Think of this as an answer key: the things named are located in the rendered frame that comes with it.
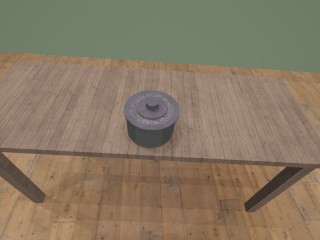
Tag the lid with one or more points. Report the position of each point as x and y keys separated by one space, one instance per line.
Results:
x=151 y=120

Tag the knob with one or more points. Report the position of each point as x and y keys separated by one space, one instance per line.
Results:
x=152 y=103

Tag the pot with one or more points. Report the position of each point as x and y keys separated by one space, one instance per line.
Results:
x=149 y=139

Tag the table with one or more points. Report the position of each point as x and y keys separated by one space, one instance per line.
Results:
x=78 y=110

